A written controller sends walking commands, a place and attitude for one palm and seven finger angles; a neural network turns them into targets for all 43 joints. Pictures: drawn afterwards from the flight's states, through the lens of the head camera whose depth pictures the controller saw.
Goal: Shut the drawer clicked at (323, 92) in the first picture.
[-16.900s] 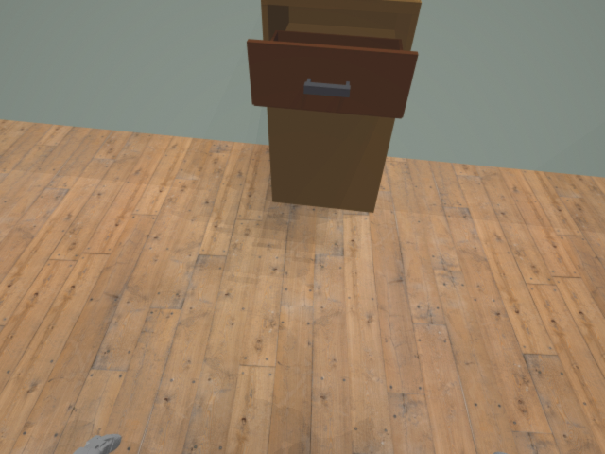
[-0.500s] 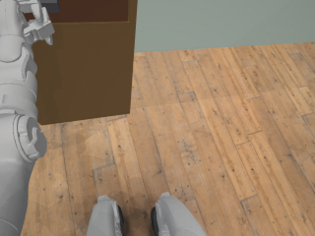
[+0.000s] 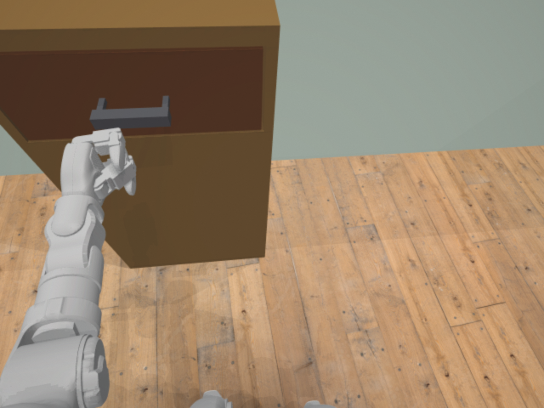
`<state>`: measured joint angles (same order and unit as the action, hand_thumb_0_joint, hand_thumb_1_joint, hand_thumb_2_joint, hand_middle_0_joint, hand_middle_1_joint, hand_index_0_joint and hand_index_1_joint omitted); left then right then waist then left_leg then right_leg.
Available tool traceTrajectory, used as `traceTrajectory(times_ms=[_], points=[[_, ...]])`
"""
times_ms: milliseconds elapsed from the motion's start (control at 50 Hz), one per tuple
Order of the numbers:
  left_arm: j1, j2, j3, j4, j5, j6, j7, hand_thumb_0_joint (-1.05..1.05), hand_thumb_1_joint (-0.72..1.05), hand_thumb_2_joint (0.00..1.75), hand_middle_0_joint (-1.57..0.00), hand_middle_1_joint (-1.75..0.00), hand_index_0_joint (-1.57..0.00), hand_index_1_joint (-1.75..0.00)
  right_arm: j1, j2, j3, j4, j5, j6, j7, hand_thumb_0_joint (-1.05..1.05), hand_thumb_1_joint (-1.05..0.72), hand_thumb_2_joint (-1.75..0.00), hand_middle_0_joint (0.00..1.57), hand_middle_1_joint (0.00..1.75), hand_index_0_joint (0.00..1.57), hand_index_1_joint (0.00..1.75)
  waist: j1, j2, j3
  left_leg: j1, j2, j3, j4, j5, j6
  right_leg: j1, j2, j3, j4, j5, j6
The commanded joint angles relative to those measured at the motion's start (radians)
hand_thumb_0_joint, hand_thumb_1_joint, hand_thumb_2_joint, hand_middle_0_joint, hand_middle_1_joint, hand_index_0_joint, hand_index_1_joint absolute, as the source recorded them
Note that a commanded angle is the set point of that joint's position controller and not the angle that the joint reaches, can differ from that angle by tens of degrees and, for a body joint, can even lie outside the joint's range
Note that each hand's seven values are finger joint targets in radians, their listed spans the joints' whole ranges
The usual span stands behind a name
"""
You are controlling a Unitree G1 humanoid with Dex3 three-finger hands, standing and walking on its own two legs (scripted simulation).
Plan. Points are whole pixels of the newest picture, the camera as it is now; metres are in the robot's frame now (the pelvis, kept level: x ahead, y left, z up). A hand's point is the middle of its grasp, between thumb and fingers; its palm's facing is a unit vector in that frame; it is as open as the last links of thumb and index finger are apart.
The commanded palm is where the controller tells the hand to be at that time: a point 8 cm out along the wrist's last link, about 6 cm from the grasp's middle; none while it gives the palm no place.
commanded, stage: draw the hand back to the body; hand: left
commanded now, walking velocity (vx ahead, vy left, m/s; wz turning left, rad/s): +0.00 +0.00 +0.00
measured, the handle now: (133, 110) +0.59 +0.21 +0.05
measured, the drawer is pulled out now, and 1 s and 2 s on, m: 0.00 0.00 0.00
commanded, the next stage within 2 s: step back with the hand held close in 1.14 s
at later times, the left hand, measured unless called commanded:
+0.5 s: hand (47, 266) +0.28 +0.22 +0.14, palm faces +0.24 -0.94 -0.23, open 3.2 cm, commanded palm +0.23 +0.27 +0.16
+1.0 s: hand out of the picture +0.14 +0.24 +0.22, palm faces +0.42 -0.82 -0.40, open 3.2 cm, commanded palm +0.09 +0.28 +0.22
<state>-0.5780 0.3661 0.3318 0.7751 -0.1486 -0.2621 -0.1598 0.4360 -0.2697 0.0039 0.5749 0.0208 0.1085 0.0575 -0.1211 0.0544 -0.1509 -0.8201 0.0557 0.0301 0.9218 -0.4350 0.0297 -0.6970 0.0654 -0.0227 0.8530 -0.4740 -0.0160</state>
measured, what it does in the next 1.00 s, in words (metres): rises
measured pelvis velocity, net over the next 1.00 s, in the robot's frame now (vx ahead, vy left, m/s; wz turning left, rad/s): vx -0.02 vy -0.01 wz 0.04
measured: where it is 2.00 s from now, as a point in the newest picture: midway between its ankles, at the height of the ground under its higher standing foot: outside the picture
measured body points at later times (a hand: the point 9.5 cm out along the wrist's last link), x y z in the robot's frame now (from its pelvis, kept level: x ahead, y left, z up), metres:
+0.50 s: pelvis -0.02 +0.00 +0.04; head -0.02 -0.01 +0.49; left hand +0.26 +0.27 +0.15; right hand +0.18 -0.22 -0.04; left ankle -0.01 +0.10 -0.69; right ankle -0.06 -0.11 -0.69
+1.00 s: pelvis -0.02 -0.01 +0.05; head -0.05 -0.03 +0.50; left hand +0.11 +0.28 +0.24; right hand +0.17 -0.22 -0.03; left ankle -0.01 +0.10 -0.69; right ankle -0.06 -0.11 -0.69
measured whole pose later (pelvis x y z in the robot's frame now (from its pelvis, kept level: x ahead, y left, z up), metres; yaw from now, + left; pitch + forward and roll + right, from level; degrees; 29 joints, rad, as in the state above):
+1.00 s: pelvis -0.02 -0.01 +0.05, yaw +3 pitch -5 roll -1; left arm 0.56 0.34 0.29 -0.48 -0.09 -0.10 0.09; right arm 0.21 -0.25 0.02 0.60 0.01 -0.05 -0.06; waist 0.06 0.08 0.00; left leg -0.14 0.01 0.03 0.43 -0.21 0.02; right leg -0.01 0.03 -0.01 0.36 -0.26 -0.02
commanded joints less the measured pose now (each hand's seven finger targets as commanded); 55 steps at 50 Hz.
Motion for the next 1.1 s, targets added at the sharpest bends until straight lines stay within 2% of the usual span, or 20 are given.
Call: traceTrajectory(times_ms=[0,80,100,160,200,240,260,280,320,380,460,560,680,740,780,840,900,940,1000,1080], points=[[-0.283,0.206,0.022,-0.384,-0.062,-0.05,0.023,0.0,0.9,0.9,-1.4,-1.6,-1.4,-1.6,0.028,-0.15,-0.056,-0.108,0.023,-0.046,-0.036,0.0,-0.9,-0.9,0.2,0.3,0.2,0.3,0.019,0.009,-0.357,0.398,-0.055,-0.018,-0.093,0.489,0.029,0.246,0.005,0.001,-0.116,0.669,0.01],[-0.128,0.153,-0.04,-0.526,-0.065,-0.075,0.006,0.0,0.9,0.9,-1.4,-1.6,-1.4,-1.6,-0.011,-0.137,-0.051,-0.112,0.025,-0.075,-0.039,0.0,-0.9,-0.9,0.2,0.3,0.2,0.3,0.038,0.107,-0.34,0.546,-0.046,-0.029,-0.087,0.716,0.026,0.241,-0.003,0.001,-0.117,0.767,0.006],[-0.09,0.122,-0.067,-0.524,-0.069,-0.064,-0.008,0.0,0.9,0.9,-1.4,-1.6,-1.4,-1.6,-0.023,-0.134,-0.05,-0.112,0.028,-0.08,-0.039,0.0,-0.9,-0.9,0.2,0.3,0.2,0.3,0.035,0.076,-0.331,0.566,-0.04,-0.041,-0.094,0.74,0.025,0.232,-0.004,-0.006,-0.12,0.768,0.011],[-0.021,0.095,-0.091,-0.515,-0.095,-0.009,-0.045,0.0,0.9,0.9,-1.4,-1.6,-1.4,-1.6,-0.089,-0.141,-0.049,-0.13,0.038,-0.09,-0.053,0.0,-0.9,-0.9,0.2,0.3,0.2,0.3,0.04,-0.009,-0.254,0.533,-0.041,-0.051,-0.149,0.554,0.019,0.23,-0.001,-0.023,-0.16,0.604,0.009],[0.014,0.118,-0.058,-0.526,-0.12,0.026,-0.057,0.0,0.9,0.9,-1.4,-1.6,-1.4,-1.6,-0.136,-0.142,-0.041,-0.15,0.045,-0.098,-0.066,0.0,-0.9,-0.9,0.2,0.3,0.2,0.3,0.056,-0.04,-0.2,0.505,-0.051,-0.05,-0.186,0.452,0.021,0.251,-0.006,-0.022,-0.185,0.546,0.003],[0.037,0.107,-0.062,-0.596,-0.133,0.056,-0.064,0.0,0.9,0.9,-1.4,-1.6,-1.4,-1.6,-0.179,-0.136,-0.028,-0.174,0.05,-0.109,-0.072,0.0,-0.9,-0.9,0.2,0.3,0.2,0.3,0.075,0.006,-0.199,0.527,-0.06,-0.048,-0.207,0.436,0.023,0.277,-0.014,-0.018,-0.202,0.539,-0.002],[0.078,0.165,-0.104,-0.718,-0.01,0.06,0.041,0.0,0.9,0.9,-1.4,-1.6,-1.4,-1.6,-0.255,-0.114,-0.032,-0.181,0.042,-0.094,-0.085,0.0,-0.9,-0.9,0.2,0.3,0.2,0.3,0.118,0.014,-0.197,0.611,-0.06,-0.032,-0.244,0.476,0.018,0.295,-0.04,0.029,-0.26,0.561,-0.006],[0.122,0.13,-0.116,-0.77,0.0,0.076,0.094,0.0,0.9,0.9,-1.4,-1.6,-1.4,-1.6,-0.257,-0.111,-0.03,-0.184,0.035,-0.091,-0.094,0.0,-0.9,-0.9,0.2,0.3,0.2,0.3,0.105,0.023,-0.205,0.649,-0.056,-0.031,-0.256,0.505,0.015,0.317,-0.04,0.027,-0.275,0.578,-0.005],[0.222,0.103,-0.137,-0.816,0.017,0.113,0.145,0.0,0.9,0.9,-1.4,-1.6,-1.4,-1.6,-0.277,-0.105,-0.022,-0.19,0.032,-0.089,-0.103,0.0,-0.9,-0.9,0.2,0.3,0.2,0.3,0.115,-0.001,-0.193,0.652,-0.044,-0.043,-0.288,0.516,0.01,0.366,-0.045,0.019,-0.282,0.555,-0.004],[0.251,0.147,-0.103,-0.88,0.034,0.142,0.2,0.0,0.9,0.9,-1.4,-1.6,-1.4,-1.6,-0.315,-0.102,-0.012,-0.184,0.028,-0.085,-0.123,0.0,-0.9,-0.9,0.2,0.3,0.2,0.3,0.118,-0.055,-0.112,0.652,-0.043,-0.041,-0.353,0.429,0.014,0.408,-0.042,0.018,-0.341,0.495,-0.006],[0.307,0.132,-0.095,-0.942,0.047,0.159,0.237,0.0,0.9,0.9,-1.4,-1.6,-1.4,-1.6,-0.36,-0.084,0.004,-0.177,0.024,-0.09,-0.14,0.0,-0.9,-0.9,0.2,0.3,0.2,0.3,0.125,-0.02,-0.043,0.703,-0.042,-0.04,-0.434,0.339,0.013,0.435,-0.047,0.019,-0.413,0.386,-0.008],[0.464,0.094,-0.118,-1.096,0.051,0.153,0.249,0.0,0.9,0.9,-1.4,-1.6,-1.4,-1.6,-0.384,-0.075,0.016,-0.173,0.013,-0.125,-0.138,0.0,-0.9,-0.9,0.2,0.3,0.2,0.3,0.138,0.055,-0.007,0.779,-0.038,-0.057,-0.5,0.341,0.004,0.484,-0.043,0.014,-0.474,0.36,-0.015],[0.742,0.128,-0.039,-1.193,0.047,0.147,0.251,0.0,0.9,0.9,-1.4,-1.6,-1.4,-1.6,-0.402,-0.079,0.007,-0.158,-0.002,-0.146,-0.13,0.0,-0.9,-0.9,0.2,0.3,0.2,0.3,0.166,-0.053,0.069,0.762,-0.033,-0.042,-0.549,0.336,0.008,0.536,-0.042,0.015,-0.538,0.352,-0.008],[0.79,0.141,-0.001,-1.278,0.049,0.133,0.253,0.0,0.9,0.9,-1.4,-1.6,-1.4,-1.6,-0.41,-0.07,0.007,-0.158,-0.005,-0.151,-0.13,0.0,-0.9,-0.9,0.2,0.3,0.2,0.3,0.17,-0.045,0.081,0.77,-0.041,-0.035,-0.552,0.336,0.011,0.544,-0.049,0.021,-0.558,0.35,-0.005],[0.851,0.154,0.023,-1.327,0.051,0.124,0.253,0.0,0.9,0.9,-1.4,-1.6,-1.4,-1.6,-0.417,-0.068,0.0,-0.155,-0.008,-0.165,-0.128,0.0,-0.9,-0.9,0.2,0.3,0.2,0.3,0.174,-0.011,0.115,0.775,-0.04,-0.033,-0.554,0.316,0.009,0.525,-0.046,0.023,-0.585,0.317,-0.005],[0.915,0.143,0.028,-1.42,0.056,0.102,0.258,0.0,0.9,0.9,-1.4,-1.6,-1.4,-1.6,-0.409,-0.062,0.0,-0.154,-0.01,-0.188,-0.129,0.0,-0.9,-0.9,0.2,0.3,0.2,0.3,0.174,0.043,0.097,0.791,-0.043,-0.032,-0.552,0.32,0.007,0.535,-0.052,0.023,-0.583,0.32,-0.007],[1.011,0.154,0.05,-1.478,0.056,0.091,0.262,0.0,0.9,0.9,-1.4,-1.6,-1.4,-1.6,-0.398,-0.065,-0.004,-0.152,-0.01,-0.215,-0.128,0.0,-0.9,-0.9,0.2,0.3,0.2,0.3,0.177,0.046,0.107,0.792,-0.042,-0.032,-0.546,0.337,0.005,0.538,-0.051,0.023,-0.587,0.341,-0.006],[1.072,0.154,0.067,-1.499,0.056,0.085,0.264,0.0,0.9,0.9,-1.4,-1.6,-1.4,-1.6,-0.395,-0.065,-0.009,-0.153,-0.011,-0.226,-0.129,0.0,-0.9,-0.9,0.2,0.3,0.2,0.3,0.181,0.001,0.116,0.786,-0.041,-0.033,-0.541,0.341,0.005,0.533,-0.047,0.019,-0.587,0.345,-0.004],[1.059,0.102,0.025,-1.409,0.059,0.094,0.26,0.0,0.9,0.9,-1.4,-1.6,-1.4,-1.6,-0.385,-0.071,-0.015,-0.131,-0.012,-0.226,-0.133,0.0,-0.9,-0.9,0.2,0.3,0.2,0.3,0.162,-0.05,0.205,0.775,-0.042,-0.027,-0.553,0.291,0.01,0.481,-0.047,0.024,-0.612,0.287,0.002],[1.008,0.111,0.036,-1.376,0.061,0.092,0.265,0.0,0.9,0.9,-1.4,-1.6,-1.4,-1.6,-0.382,-0.074,-0.021,-0.126,-0.013,-0.224,-0.146,0.0,-0.9,-0.9,0.2,0.3,0.2,0.3,0.164,-0.079,0.23,0.769,-0.044,-0.028,-0.558,0.239,0.016,0.467,-0.051,0.029,-0.627,0.224,0.004]])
